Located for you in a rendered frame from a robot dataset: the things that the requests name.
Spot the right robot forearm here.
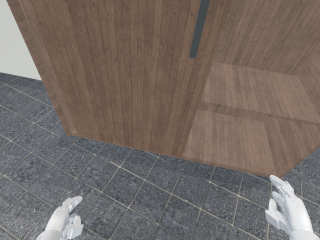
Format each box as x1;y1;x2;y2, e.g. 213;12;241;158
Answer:
289;229;320;240

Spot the left robot forearm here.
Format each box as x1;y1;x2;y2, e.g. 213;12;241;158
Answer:
36;229;63;240

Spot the wardrobe door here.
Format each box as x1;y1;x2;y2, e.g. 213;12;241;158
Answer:
18;0;76;131
28;0;233;158

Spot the right robot hand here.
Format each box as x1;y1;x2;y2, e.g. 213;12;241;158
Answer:
265;174;314;235

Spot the handle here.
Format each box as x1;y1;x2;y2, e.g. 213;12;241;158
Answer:
189;0;210;59

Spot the left robot hand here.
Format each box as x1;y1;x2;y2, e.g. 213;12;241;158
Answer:
45;196;84;240

